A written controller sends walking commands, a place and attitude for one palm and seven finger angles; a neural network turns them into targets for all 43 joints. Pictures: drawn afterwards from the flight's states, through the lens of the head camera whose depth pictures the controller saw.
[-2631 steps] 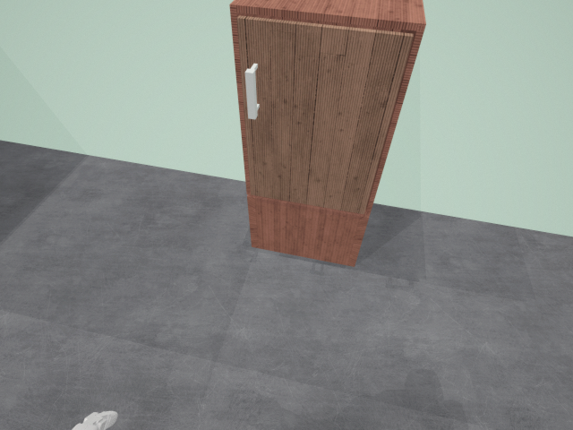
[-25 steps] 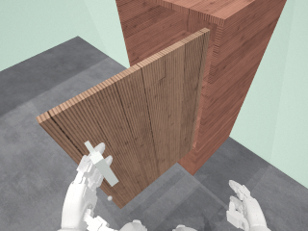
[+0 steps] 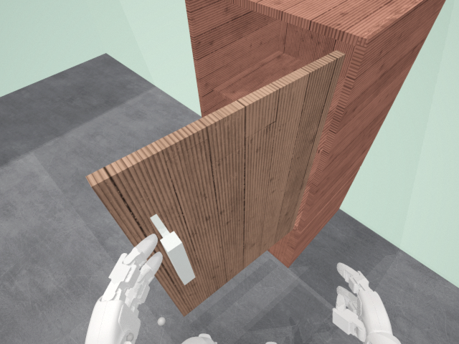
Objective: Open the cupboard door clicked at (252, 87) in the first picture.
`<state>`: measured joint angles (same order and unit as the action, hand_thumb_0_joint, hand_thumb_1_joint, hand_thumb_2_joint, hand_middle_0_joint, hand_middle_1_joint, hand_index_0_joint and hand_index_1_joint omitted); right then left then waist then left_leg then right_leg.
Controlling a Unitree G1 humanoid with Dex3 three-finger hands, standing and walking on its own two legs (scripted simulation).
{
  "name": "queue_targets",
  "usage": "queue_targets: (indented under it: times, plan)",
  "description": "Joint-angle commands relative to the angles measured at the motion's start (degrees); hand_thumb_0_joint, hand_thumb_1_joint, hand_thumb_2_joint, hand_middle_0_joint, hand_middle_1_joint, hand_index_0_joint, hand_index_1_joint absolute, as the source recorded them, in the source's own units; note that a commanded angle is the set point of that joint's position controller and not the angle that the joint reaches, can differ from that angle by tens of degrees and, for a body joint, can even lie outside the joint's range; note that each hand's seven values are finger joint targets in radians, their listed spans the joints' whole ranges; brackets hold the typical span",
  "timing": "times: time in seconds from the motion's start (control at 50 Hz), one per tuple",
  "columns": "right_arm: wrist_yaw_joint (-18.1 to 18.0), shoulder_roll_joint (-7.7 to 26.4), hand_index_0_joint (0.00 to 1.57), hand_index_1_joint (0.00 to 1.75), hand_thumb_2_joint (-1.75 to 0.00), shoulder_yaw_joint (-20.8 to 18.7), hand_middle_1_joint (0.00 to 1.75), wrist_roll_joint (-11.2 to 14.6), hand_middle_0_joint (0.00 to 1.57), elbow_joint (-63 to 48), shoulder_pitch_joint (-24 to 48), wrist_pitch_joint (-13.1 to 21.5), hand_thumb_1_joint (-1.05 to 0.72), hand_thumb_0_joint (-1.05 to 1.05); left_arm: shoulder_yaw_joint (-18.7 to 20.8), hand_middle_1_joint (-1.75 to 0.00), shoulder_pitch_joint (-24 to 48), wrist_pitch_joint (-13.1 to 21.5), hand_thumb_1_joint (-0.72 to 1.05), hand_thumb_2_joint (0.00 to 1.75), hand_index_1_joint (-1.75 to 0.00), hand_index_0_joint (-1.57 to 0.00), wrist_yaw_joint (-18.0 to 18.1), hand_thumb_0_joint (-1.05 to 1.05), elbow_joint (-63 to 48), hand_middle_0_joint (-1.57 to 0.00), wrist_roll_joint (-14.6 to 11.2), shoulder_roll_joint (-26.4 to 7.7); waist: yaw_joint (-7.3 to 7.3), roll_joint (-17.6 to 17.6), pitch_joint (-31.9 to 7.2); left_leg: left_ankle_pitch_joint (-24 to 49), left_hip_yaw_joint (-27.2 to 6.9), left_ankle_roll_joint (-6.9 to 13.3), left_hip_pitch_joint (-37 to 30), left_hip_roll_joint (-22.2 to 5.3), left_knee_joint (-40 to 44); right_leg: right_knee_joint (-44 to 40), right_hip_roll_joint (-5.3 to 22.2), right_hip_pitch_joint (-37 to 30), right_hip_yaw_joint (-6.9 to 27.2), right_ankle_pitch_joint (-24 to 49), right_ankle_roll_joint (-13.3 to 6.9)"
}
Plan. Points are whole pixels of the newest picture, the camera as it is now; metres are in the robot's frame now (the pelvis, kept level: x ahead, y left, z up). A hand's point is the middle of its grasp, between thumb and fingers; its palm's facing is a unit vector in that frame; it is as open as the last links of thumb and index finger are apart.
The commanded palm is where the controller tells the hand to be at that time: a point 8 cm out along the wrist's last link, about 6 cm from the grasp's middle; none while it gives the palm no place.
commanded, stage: slide the hand sideways off the handle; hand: left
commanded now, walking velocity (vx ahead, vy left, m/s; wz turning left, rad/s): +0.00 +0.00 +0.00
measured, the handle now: (172, 250) +0.25 +0.10 +0.08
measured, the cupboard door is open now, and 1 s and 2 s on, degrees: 83 80 80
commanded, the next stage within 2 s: draw the hand back to the body in 0.44 s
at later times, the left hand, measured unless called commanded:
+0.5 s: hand out of the picture +0.13 +0.16 +0.10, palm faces +0.11 -0.99 +0.10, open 14.3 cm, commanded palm +0.06 +0.17 +0.08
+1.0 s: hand (66, 338) +0.13 +0.18 +0.14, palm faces +0.03 -1.00 -0.06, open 15.7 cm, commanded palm +0.09 +0.25 +0.15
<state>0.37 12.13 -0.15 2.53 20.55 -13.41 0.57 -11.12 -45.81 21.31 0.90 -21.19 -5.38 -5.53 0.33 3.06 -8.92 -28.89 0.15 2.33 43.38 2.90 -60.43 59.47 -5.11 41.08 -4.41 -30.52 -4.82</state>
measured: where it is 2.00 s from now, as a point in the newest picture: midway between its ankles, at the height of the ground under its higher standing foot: outside the picture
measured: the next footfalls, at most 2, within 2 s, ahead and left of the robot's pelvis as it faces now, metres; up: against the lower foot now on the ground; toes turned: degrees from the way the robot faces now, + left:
none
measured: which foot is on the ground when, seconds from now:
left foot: down 0.00-1.00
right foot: down 0.00-1.00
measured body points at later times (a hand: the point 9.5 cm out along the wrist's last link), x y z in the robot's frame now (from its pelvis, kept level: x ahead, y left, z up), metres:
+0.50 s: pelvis -0.02 +0.07 -0.02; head +0.03 +0.07 +0.43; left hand +0.11 +0.21 +0.10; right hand +0.20 -0.13 -0.06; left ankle +0.01 +0.10 -0.67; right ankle -0.01 -0.05 -0.67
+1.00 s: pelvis -0.01 +0.07 +0.00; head -0.02 +0.06 +0.45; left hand +0.12 +0.24 +0.14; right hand +0.17 -0.15 -0.04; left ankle +0.01 +0.10 -0.67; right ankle -0.01 -0.05 -0.67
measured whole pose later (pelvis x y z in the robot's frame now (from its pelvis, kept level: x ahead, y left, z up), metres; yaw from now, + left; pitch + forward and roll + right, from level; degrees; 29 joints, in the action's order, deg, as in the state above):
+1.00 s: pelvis -0.01 +0.07 +0.00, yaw -2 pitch +7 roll -3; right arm -1.2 12.0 1.2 3.7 16.4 -19.1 -2.1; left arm -7.6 -53.5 6.8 2.2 -42.1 -4.8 -11.3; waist -1.0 4.0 -9.3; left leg -28.5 3.3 6.3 38.0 4.5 -59.2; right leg 57.3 -3.3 35.4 -1.3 -28.9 -0.5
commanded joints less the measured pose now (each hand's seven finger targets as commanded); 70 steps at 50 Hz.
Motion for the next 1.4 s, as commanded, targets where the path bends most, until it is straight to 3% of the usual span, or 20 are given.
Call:
queue_targets:
  times: [0.0, 0.18, 0.32, 0.38, 0.4, 0.52, 0.56, 0.64, 0.66, 0.76, 0.86, 0.94, 1.02, 1.04, 1.1, 1.18, 1.24, 1.32, 1.36, 1.38]
  plan:
    - [0.11, 4.83, 0.20, 0.30, -0.90, -2.11, 0.30, 0.14, 0.20, -11.00, 5.21, 3.69, -0.90, 0.00, -1.23, -0.30, -9.24, 5.53, -0.50, 0.30, -0.30, -0.15, 0.33, 0.00, -15.72, -0.15, -0.58, 0.02, -0.27, -4.08, -7.97, 14.20, -3.34, 0.55, -4.97, -0.96, 4.89, -10.13, 5.36, -7.20, 8.78, 24.83, 7.72]
    - [0.36, 5.39, 0.20, 0.30, -0.90, -2.64, 0.30, -0.12, 0.20, -13.35, 4.81, 3.65, -0.90, 0.00, -9.94, -0.30, -13.45, 4.42, -0.50, 0.30, -0.30, -0.15, -1.66, 0.00, -18.81, -0.15, 3.56, 0.94, 0.64, -4.10, -5.16, 15.59, -5.55, 0.52, -6.51, -1.97, 6.50, -6.40, 3.74, -0.37, 3.15, 15.27, 4.30]
    - [1.28, 5.50, 0.20, 0.30, -0.90, -3.20, 0.30, 0.25, 0.20, -15.65, 4.56, 1.70, -0.90, 0.00, -11.32, -0.30, -18.08, 0.94, -0.50, 0.30, -0.30, -0.15, -0.65, 0.00, -22.88, -0.15, 6.72, 0.19, -1.30, -1.76, -7.03, 19.60, -9.27, -3.25, -9.91, -3.63, 8.40, -2.50, 3.27, 3.45, 1.42, 8.96, 3.55]
    - [1.77, 5.69, 0.20, 0.30, -0.90, -3.49, 0.30, 0.13, 0.20, -16.12, 4.58, 0.98, -0.90, 0.00, -12.35, -0.30, -18.10, 0.39, -0.50, 0.30, -0.30, -0.15, 0.22, 0.00, -24.62, -0.15, 7.21, 1.19, -1.19, -2.72, -6.46, 16.12, -12.14, -4.33, -9.99, -4.69, 9.70, -0.83, 3.00, 5.98, 1.26, 5.82, 3.82]
    - [2.04, 5.94, 0.20, 0.30, -0.90, -3.42, 0.30, 0.11, 0.20, -16.60, 4.42, 0.96, -0.90, 0.00, -13.75, -0.30, -17.93, 0.48, -0.50, 0.30, -0.30, -0.15, 0.32, 0.00, -26.10, -0.15, 7.32, 1.88, -1.26, -1.57, -6.38, 14.54, -13.27, -4.58, -10.03, -4.97, 10.08, 0.00, 3.11, 7.01, 1.37, 4.69, 3.91]
    - [3.08, 6.96, 0.20, 0.30, -0.90, -3.27, 0.30, -0.27, 0.20, -17.94, 3.16, 1.19, -0.90, 0.00, -19.20, -0.30, -15.85, 0.16, -0.50, 0.30, -0.30, -0.15, 0.80, 0.00, -28.30, -0.15, 8.22, 5.11, 0.35, -2.03, -3.93, 2.45, -18.54, -4.68, -7.94, -5.61, 12.00, 2.61, 3.37, 11.15, 1.81, 0.95, 4.30]
    - [2.79, 7.10, 0.20, 0.30, -0.90, -3.56, 0.30, -0.02, 0.20, -18.05, 2.68, 0.60, -0.90, 0.00, -15.84, -0.30, -15.99, -1.09, -0.50, 0.30, -0.30, -0.15, 1.35, 0.00, -29.90, -0.15, 8.80, 1.58, -0.93, -0.72, -4.81, 1.71, -18.45, -5.12, -7.82, -5.63, 12.97, 2.70, 3.37, 9.73, 2.31, 1.33, 4.11]
    - [1.88, 7.02, 0.20, 0.30, -0.90, -3.28, 0.30, 0.59, 0.20, -18.55, 1.36, -0.76, -0.90, 0.00, -11.70, -0.30, -14.74, -4.74, -0.50, 0.30, -0.30, -0.15, 1.96, 0.00, -32.44, -0.15, 8.47, -1.88, -1.02, -0.50, -5.39, 0.64, -19.41, -5.67, -10.03, -6.57, 15.06, 1.61, 3.42, 8.18, 2.63, 1.84, 4.34]
    - [1.49, 6.92, 0.20, 0.30, -0.90, -3.29, 0.30, 0.68, 0.20, -18.55, 1.30, -0.98, -0.90, 0.00, -10.17, -0.30, -14.23, -5.49, -0.50, 0.30, -0.30, -0.15, 2.36, 0.00, -33.05, -0.15, 8.48, -3.04, -1.74, -0.38, -5.70, 0.73, -19.94, -5.95, -10.55, -6.89, 15.97, 1.77, 3.46, 7.39, 2.73, 2.01, 4.35]
    - [0.15, 6.32, 0.20, 0.30, -0.90, -2.70, 0.30, 1.15, 0.20, -18.06, 1.48, -1.08, -0.90, 0.00, -6.02, -0.30, -12.39, -8.27, -0.50, 0.30, -0.30, -0.15, 2.91, 0.00, -34.44, -0.15, 6.10, -4.14, -1.65, -2.61, -2.31, -1.43, -19.42, -5.59, -11.36, -7.24, 18.74, -1.41, 2.93, 4.63, 2.49, 2.15, 4.45]
    - [-1.37, 5.96, 0.20, 0.30, -0.90, -1.92, 0.30, 1.41, 0.20, -16.49, 2.10, 0.15, -0.90, 0.00, 1.49, -0.30, -12.62, -10.54, -0.50, 0.30, -0.30, -0.15, 2.01, 0.00, -33.32, -0.15, 2.37, -6.66, -1.95, -4.54, 0.34, -0.24, -15.20, -4.44, -10.59, -6.33, 19.21, -6.28, 2.37, -0.24, 2.01, 3.89, 4.12]
    - [-2.28, 6.09, 0.20, 0.30, -0.90, -1.41, 0.30, 1.54, 0.20, -14.91, 2.07, 1.67, -0.90, 0.00, 6.86, -0.30, -10.40, -11.16, -0.47, 0.32, -0.30, -0.15, 0.88, 0.00, -33.61, -0.15, -0.56, -8.61, -1.67, -1.32, 2.00, 0.34, -13.41, -4.00, -12.19, -6.02, 19.43, -9.27, 2.23, -1.18, 1.69, 4.47, 3.90]
    - [-2.52, 6.52, 0.20, 0.30, -0.90, -1.11, 0.30, 1.57, 0.20, -12.82, 1.62, 4.01, -0.90, 0.00, 11.30, -0.30, -6.57, -10.51, -0.32, 0.37, -0.30, -0.16, -0.40, 0.00, -34.98, -0.16, -3.17, -10.72, -1.79, 3.76, 0.74, 3.50, -14.54, -4.62, -16.49, -6.43, 20.60, -10.35, 2.38, -1.17, 1.69, 6.21, 3.86]
    - [-4.09, 6.19, 0.20, 0.30, -0.90, -1.46, 0.30, 0.79, 0.20, -13.34, 1.24, 2.96, -0.90, 0.00, 15.94, -0.30, -10.29, -14.16, -0.29, 0.39, -0.30, -0.16, 3.38, 0.00, -32.16, -0.16, 1.93, -18.48, -4.19, 5.04, -0.02, 4.43, -15.32, -4.24, -15.44, -7.78, 24.11, -13.27, 3.92, -7.16, 4.58, 7.73, 2.94]
    - [-5.17, 5.46, 0.20, 0.30, -0.90, -0.88, 0.30, 0.54, 0.20, -12.31, 0.63, 2.94, -0.90, 0.00, 15.59, -0.30, -8.95, -17.22, -0.18, 0.43, -0.30, -0.16, 5.23, 0.00, -33.53, -0.16, 1.45, -15.21, -2.71, 1.71, 0.72, 11.10, -11.72, -3.42, -16.06, -6.49, 22.95, -17.65, 4.05, -12.20, 4.73, 11.90, 2.48]
    - [-6.27, 5.94, 0.20, 0.30, -0.90, -0.71, 0.30, 0.23, 0.20, -9.96, 1.52, 3.00, -0.90, 0.00, 17.72, -0.30, -5.22, -18.67, -0.05, 0.50, -0.30, -0.17, 6.40, 0.00, -31.30, -0.17, 1.48, -16.49, -2.05, -1.92, 2.89, 17.29, -8.11, -1.87, -19.42, -5.60, 22.27, -23.33, 4.48, -15.08, 6.17, 15.76, 2.53]
    - [-6.89, 5.88, 0.20, 0.30, -0.90, -0.50, 0.30, -0.10, 0.20, -8.17, 2.48, 3.32, -0.90, 0.00, 20.91, -0.30, -2.53, -18.84, 0.06, 0.54, -0.30, -0.17, 7.16, 0.00, -28.43, -0.17, 1.46, -18.41, -2.28, -4.05, 4.28, 15.85, -5.99, -0.76, -20.85, -4.53, 23.16, -27.30, 4.86, -16.96, 7.30, 15.75, 2.52]
    - [-7.40, 5.96, 0.20, 0.30, -0.90, -0.11, 0.30, -0.20, 0.20, -5.95, 3.56, 3.93, -0.90, 0.00, 25.22, -0.30, 2.34, -18.15, 0.20, 0.60, -0.30, -0.18, 7.54, 0.00, -26.92, -0.18, 1.04, -21.26, -2.64, -1.64, 4.29, 16.37, -4.87, 0.00, -24.41, -3.69, 24.78, -30.71, 5.53, -20.00, 8.70, 16.85, 2.37]
    - [-7.38, 6.11, 0.20, 0.30, -0.90, -0.06, 0.30, -0.21, 0.20, -4.88, 4.11, 4.67, -0.90, 0.00, 27.32, -0.30, 4.90, -17.57, 0.27, 0.63, -0.30, -0.18, 7.70, 0.00, -27.96, -0.18, 1.07, -23.33, -3.01, 1.67, 2.32, 17.60, -4.61, 0.06, -26.52, -3.52, 25.54, -31.61, 5.87, -22.18, 8.94, 18.44, 2.37]
    - [-7.43, 5.76, 0.20, 0.30, -0.90, 0.18, 0.30, -0.32, 0.20, -4.35, 4.87, 4.85, -0.90, 0.00, 27.25, -0.30, 4.73, -17.62, 0.31, 0.64, -0.30, -0.18, 7.69, 0.00, -27.09, -0.18, 0.74, -22.59, -2.95, 1.24, 3.49, 18.05, -4.30, 0.16, -26.79, -3.26, 26.08, -32.11, 5.81, -22.67, 8.92, 19.40, 2.44]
